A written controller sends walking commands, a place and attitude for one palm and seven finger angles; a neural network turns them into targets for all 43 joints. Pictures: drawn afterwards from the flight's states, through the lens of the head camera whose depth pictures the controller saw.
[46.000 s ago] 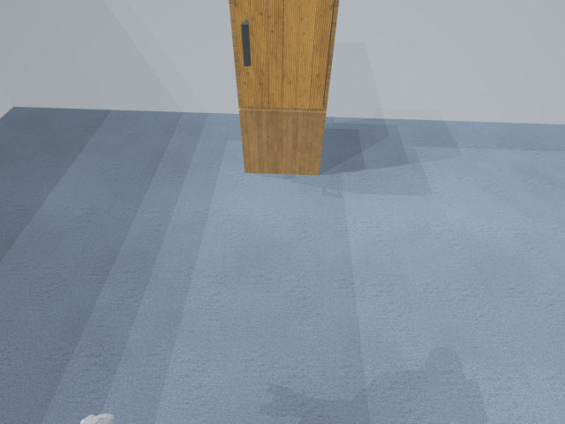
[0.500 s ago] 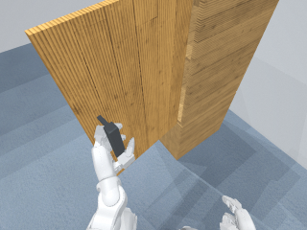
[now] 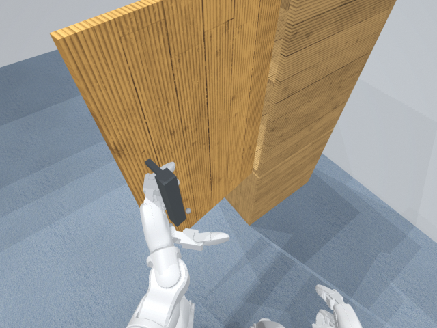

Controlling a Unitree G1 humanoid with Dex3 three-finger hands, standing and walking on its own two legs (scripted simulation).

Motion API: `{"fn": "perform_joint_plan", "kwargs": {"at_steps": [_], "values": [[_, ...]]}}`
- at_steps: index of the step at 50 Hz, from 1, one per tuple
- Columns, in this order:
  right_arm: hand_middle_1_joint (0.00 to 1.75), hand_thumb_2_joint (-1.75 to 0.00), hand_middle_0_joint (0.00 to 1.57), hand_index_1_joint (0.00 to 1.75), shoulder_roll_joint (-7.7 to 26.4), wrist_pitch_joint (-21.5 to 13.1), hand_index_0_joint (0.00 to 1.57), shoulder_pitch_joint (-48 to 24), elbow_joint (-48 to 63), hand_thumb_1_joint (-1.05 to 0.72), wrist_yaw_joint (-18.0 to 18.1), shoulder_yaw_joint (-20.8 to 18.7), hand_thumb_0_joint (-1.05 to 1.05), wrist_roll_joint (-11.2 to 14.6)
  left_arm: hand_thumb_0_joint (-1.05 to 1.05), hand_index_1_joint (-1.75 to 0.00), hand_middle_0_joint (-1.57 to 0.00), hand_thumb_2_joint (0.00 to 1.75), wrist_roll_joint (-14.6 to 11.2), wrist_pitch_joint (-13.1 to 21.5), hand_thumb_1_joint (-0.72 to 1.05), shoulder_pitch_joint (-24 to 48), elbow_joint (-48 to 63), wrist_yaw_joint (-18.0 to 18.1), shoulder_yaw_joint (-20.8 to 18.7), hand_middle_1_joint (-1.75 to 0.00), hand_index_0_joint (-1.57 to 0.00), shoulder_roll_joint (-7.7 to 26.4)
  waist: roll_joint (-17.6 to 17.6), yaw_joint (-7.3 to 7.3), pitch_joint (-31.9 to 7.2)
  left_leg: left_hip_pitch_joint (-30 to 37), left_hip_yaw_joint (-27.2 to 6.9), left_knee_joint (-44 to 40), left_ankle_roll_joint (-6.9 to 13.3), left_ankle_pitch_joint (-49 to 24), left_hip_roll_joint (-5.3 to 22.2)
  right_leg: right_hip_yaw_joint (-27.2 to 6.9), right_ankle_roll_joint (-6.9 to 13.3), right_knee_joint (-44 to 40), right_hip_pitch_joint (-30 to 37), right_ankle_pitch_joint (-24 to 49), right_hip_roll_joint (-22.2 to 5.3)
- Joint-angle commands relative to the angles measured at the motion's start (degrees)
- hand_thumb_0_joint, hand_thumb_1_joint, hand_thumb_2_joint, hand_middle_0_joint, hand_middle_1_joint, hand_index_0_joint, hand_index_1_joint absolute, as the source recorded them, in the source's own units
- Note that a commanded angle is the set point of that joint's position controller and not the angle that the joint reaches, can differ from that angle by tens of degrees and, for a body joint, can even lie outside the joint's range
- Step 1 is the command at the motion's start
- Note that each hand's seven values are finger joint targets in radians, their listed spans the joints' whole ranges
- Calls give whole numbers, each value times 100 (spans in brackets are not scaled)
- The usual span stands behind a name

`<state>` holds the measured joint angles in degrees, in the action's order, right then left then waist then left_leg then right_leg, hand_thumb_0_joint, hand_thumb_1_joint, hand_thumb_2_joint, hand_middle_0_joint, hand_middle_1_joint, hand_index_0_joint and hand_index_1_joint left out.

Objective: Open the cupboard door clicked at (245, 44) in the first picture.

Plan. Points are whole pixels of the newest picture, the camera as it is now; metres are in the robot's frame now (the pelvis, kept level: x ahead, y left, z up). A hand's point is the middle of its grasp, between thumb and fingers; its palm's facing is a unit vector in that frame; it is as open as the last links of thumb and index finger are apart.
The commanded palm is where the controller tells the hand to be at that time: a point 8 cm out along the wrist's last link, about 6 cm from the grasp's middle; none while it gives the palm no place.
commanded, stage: open thumb and fingers to let go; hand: left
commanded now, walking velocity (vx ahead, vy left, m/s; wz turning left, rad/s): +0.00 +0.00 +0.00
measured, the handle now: (165, 193) +0.35 +0.12 +0.04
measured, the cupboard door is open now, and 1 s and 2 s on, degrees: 98 100 100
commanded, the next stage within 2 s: slide the hand sideways off the handle in 0.06 s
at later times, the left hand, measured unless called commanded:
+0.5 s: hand (184, 227) +0.29 +0.08 +0.04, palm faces -0.09 -1.00 +0.03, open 16.1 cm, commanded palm +0.26 +0.13 +0.04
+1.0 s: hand (158, 257) +0.23 +0.11 +0.04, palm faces -0.05 -1.00 -0.01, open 16.3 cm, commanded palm +0.21 +0.17 +0.04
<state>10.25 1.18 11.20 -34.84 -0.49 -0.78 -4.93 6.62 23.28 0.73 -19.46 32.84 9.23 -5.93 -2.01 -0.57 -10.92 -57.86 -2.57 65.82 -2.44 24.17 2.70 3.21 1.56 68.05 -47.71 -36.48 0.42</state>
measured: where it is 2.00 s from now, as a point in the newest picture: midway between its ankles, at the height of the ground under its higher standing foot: outside the picture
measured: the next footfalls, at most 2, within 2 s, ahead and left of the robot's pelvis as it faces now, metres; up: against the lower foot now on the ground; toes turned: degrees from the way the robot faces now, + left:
none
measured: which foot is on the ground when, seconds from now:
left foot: down 0.00-1.00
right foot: down 0.00-1.00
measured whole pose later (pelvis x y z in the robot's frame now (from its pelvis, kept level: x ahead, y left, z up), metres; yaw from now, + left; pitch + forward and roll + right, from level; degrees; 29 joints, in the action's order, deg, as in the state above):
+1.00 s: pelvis +0.01 +0.01 -0.01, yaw -1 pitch +17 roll -2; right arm 11.4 0.3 11.5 -24.3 0.5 0.7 -0.7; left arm -4.5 23.6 -22.4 4.9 -0.5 7.5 6.4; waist -2.3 0.3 -10.1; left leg -60.6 -2.3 70.6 -1.4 27.0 2.6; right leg 2.7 0.5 71.5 -49.7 -38.6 0.3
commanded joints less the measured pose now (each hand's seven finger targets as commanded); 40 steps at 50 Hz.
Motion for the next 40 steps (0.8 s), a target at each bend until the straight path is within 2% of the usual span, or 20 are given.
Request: {"fn": "perform_joint_plan", "kwargs": {"at_steps": [1, 6, 8, 9, 10, 12, 13, 15, 16, 18, 20, 21, 22, 24, 25, 27, 30, 33, 35, 40], "values": [[30, -90, 20, 30, 530, -272, 20, -389, 826, -90, 36, -187, 0, 7, 0, -35, -16, 30, 37, 276, -50, 1383, 1192, 96, 113, -35, -16, -323, 531, -126, -1438, 1736, 157, -586, 305, -731, -231, -107, -59, -1378, 52, 1800, 35], [30, -90, 20, 30, 531, -288, 20, -446, 821, -90, 11, -167, 0, 25, 0, -30, -15, 30, 33, 222, -50, 1405, 1203, 144, 188, -30, -15, -443, 354, -94, -1383, 1784, 115, -659, 272, -630, -221, -16, -15, -1312, -53, 1597, 61], [30, -90, 20, 30, 533, -305, 20, -447, 811, -90, 10, -167, 0, 14, 0, -30, -15, 30, 21, 199, -50, 1483, 1197, 163, 190, -30, -15, -458, 449, -129, -1446, 1804, 109, -634, 280, -608, -219, -16, -34, -1321, -70, 1584, 63], [30, -90, 20, 30, 780, -219, 20, -22, 745, -90, -21, -177, 0, 88, 0, -30, -15, 30, 656, 391, -50, 1319, 1261, -999, 1202, -30, -15, 348, 728, -654, -1203, 1773, 121, -483, 386, -610, -232, -176, -70, -1315, -333, 1892, 24], [30, -90, 20, 30, 732, -178, 20, -16, 898, -90, 4, -237, 0, 110, 0, -30, -15, 30, 423, 615, -50, 1606, 1625, -1663, 765, -30, -15, 724, 474, -417, -1538, 1751, 127, -427, 418, -741, -253, -247, -2, -1251, -117, 2120, -16], [30, -90, 20, 30, 741, -204, 20, -89, 1029, -90, 58, -208, 0, 247, 0, -30, -15, 30, 71, 831, -50, 1530, 1761, -2618, 860, -30, -15, 833, 165, -427, -1553, 2001, 123, -442, 415, -617, -261, -255, 3, -1246, -240, 1967, -16], [30, -90, 20, 30, 743, -235, 20, -106, 1105, -90, 88, -182, 0, 324, 0, -30, -15, 30, -237, 820, -50, 1460, 1762, -3017, 917, -30, -15, 757, 89, -453, -1401, 2076, 102, -470, 420, -541, -262, -246, 5, -1309, -311, 1844, 0], [30, -90, 20, 30, 761, -279, 20, -163, 1204, -90, 129, -130, 0, 448, 0, -30, -15, 30, -943, 654, -50, 1376, 1756, -3339, 712, -30, -15, 551, -9, -379, -1198, 2174, 48, -639, 369, -268, -236, -151, 20, -1398, -364, 1405, 41], [30, -90, 20, 30, 760, -294, 20, -210, 1230, -90, 143, -113, 0, 479, 0, -30, -15, 30, -1170, 536, -50, 1253, 1626, -3334, 628, -30, -15, 407, 173, -344, -1110, 2144, 15, -696, 351, -137, -223, -84, -2, -1409, -405, 1270, 56], [30, -90, 20, 30, 791, -308, 20, -180, 1286, -90, 128, -136, 0, 482, 0, -30, -15, 30, -1286, 391, -50, 944, 1632, -3162, 434, -30, -15, 378, 272, -227, -1164, 2160, -35, -762, 324, -228, -207, 5, -5, -1324, -360, 1313, 70], [30, -90, 20, 30, 806, -307, 20, -175, 1391, -90, 67, -152, 0, 451, 0, -30, -15, 30, -1162, 351, -50, 528, 1770, -2943, 319, -30, -15, 488, 244, -87, -1274, 2158, -54, -781, 307, -424, -194, 56, 12, -1184, -305, 1417, 64], [30, -90, 20, 30, 786, -295, 20, -171, 1439, -90, 30, -160, 0, 422, 0, -30, -15, 30, -1073, 362, -50, 471, 1930, -2840, 330, -30, -15, 508, 174, -95, -1363, 2189, -24, -740, 315, -517, -200, 55, 6, -1150, -320, 1502, 49], [30, -90, 20, 30, 788, -270, 20, -125, 1450, -90, 7, -172, 0, 403, 0, -30, -15, 30, -950, 377, -50, 373, 1971, -2762, 289, -30, -15, 615, 341, -106, -1302, 2096, -17, -702, 324, -573, -192, 48, 2, -1119, -297, 1556, 54], [30, -90, 20, 30, 788, -243, 20, -156, 1520, -90, -31, -185, 0, 375, 0, -30, -15, 30, -778, 429, -50, 171, 2050, -2685, 313, -30, -15, 644, 361, -98, -1260, 2001, 3, -657, 327, -536, -187, 31, 4, -1066, -370, 1504, 58], [30, -90, 20, 30, 800, -230, 20, -136, 1573, -90, -43, -188, 0, 362, 0, -30, -15, 30, -717, 446, -50, -29, 2134, -2674, 262, -30, -15, 755, 324, -36, -1297, 1958, -3, -652, 327, -603, -185, 18, 25, -1025, -300, 1533, 65], [30, -90, 20, 30, 762, -214, 20, -151, 1679, -90, -71, -187, 0, 364, 0, -30, -15, 30, -771, 458, -50, -569, 2363, -2703, 226, -30, -15, 736, 256, 72, -1437, 2015, 71, -649, 314, -762, -192, 4, 34, -1014, -153, 1706, 71], [30, -90, 20, 30, 767, -178, 20, -143, 1799, -90, -74, -181, 0, 377, 0, -30, -15, 30, -822, 411, -50, -1112, 2677, -2753, 87, -30, -15, 920, 364, 99, -1399, 1908, 94, -640, 322, -883, -185, -17, 29, -995, 8, 1877, 98], [30, -90, 20, 30, 752, -150, 20, -166, 1851, -90, -35, -161, 0, 384, 0, -30, -15, 30, -773, 425, -50, -1105, 2953, -2778, 56, -30, -15, 1047, 242, -27, -1067, 1769, 109, -586, 324, -656, -185, -33, -2, -990, -220, 1734, 96], [30, -90, 20, 30, 748, -192, 20, -158, 1849, -90, 10, -151, 0, 371, 0, -30, -15, 30, -747, 485, -50, -1035, 3152, -2773, 137, -30, -15, 1020, 249, -113, -1053, 1748, 56, -516, 339, -614, -175, -30, -10, -937, -340, 1648, 101], [30, -90, 20, 30, 735, -326, 20, -146, 1861, -90, 85, -145, 0, 389, 0, -30, -15, 30, -925, 635, -50, -1370, 3575, -2953, 58, -30, -15, 1135, 163, -115, -1285, 1770, 18, -411, 352, -629, -199, -25, -6, -869, -353, 1627, 113]]}}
